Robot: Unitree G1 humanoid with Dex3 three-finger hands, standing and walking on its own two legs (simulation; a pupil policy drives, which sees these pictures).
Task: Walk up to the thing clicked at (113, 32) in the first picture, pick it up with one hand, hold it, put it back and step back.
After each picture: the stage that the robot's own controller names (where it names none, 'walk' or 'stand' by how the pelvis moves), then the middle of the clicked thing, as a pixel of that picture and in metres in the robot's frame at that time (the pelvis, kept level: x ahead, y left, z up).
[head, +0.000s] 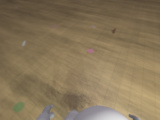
stand; (114, 31) +2.24 -0.66 -0.72
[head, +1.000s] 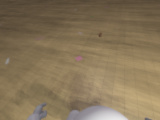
walk; (100, 34) +2.17 -0.12 -0.69
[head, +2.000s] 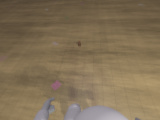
walk; (79, 43) +1.52 +0.32 -0.71
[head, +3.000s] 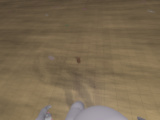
walk; (78, 60) +1.04 +0.31 -0.72
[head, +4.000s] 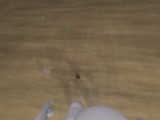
walk; (77, 75) +0.70 +0.25 -0.71
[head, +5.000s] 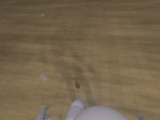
walk; (77, 85) +0.48 +0.24 -0.71
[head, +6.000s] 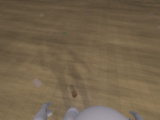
stand; (74, 94) +0.39 +0.17 -0.71
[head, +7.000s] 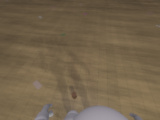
stand; (74, 95) +0.38 +0.19 -0.72
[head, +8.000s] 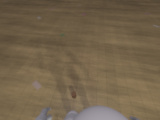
stand; (73, 95) +0.39 +0.19 -0.72
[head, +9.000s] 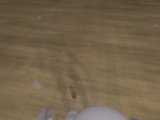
stand; (74, 95) +0.38 +0.19 -0.72
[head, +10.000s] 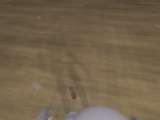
stand; (74, 96) +0.37 +0.20 -0.72
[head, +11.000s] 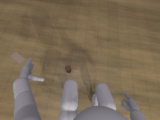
go down; (68, 69) +0.42 +0.20 -0.49
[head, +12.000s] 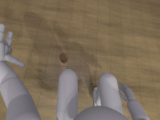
go down; (63, 58) +0.45 +0.23 -0.31
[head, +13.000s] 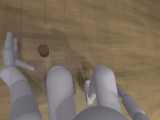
close in; (43, 51) +0.43 +0.27 -0.24
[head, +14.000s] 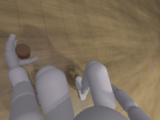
close; (23, 52) +0.42 +0.29 -0.22
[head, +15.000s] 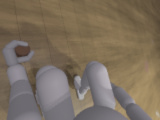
lift; (22, 51) +0.41 +0.29 -0.23
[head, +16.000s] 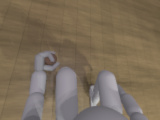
lift; (50, 60) +0.34 +0.28 -0.10
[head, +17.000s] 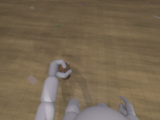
hold; (64, 71) +0.33 +0.18 +0.04
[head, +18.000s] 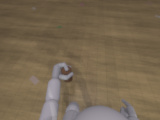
hold; (67, 74) +0.32 +0.17 -0.01
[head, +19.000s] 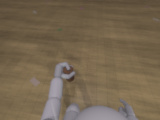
hold; (69, 73) +0.33 +0.16 -0.01
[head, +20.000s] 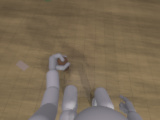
crouch; (63, 64) +0.39 +0.19 -0.07
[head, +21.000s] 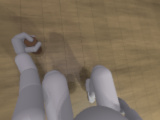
lower; (34, 46) +0.47 +0.29 -0.15
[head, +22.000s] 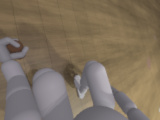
lower; (17, 50) +0.43 +0.30 -0.23
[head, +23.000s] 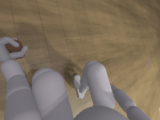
lower; (16, 50) +0.43 +0.30 -0.23
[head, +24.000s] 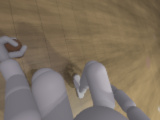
lower; (15, 49) +0.43 +0.30 -0.23
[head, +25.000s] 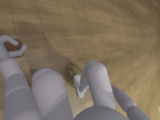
lower; (15, 48) +0.43 +0.30 -0.23
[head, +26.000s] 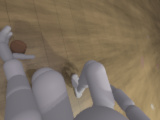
withdraw; (18, 49) +0.43 +0.28 -0.23
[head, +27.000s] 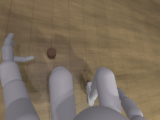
stand; (51, 54) +0.44 +0.25 -0.26
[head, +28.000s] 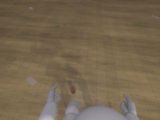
stand; (73, 90) +0.39 +0.17 -0.63
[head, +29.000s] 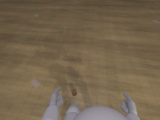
stand; (74, 92) +0.41 +0.19 -0.66
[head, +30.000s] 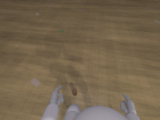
stand; (74, 92) +0.40 +0.18 -0.67
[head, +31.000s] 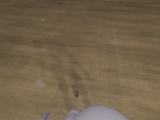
stand; (76, 94) +0.42 +0.17 -0.72
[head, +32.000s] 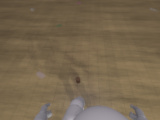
walk; (78, 80) +0.52 +0.18 -0.70
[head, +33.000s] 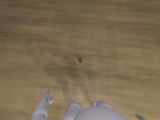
walk; (80, 59) +0.86 +0.16 -0.69
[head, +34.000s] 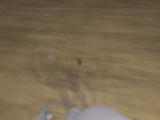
stand; (80, 61) +1.04 +0.21 -0.70
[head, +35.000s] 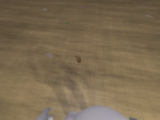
stand; (79, 60) +1.03 +0.20 -0.73
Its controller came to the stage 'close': yes
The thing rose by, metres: 0.70
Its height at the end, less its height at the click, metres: +0.00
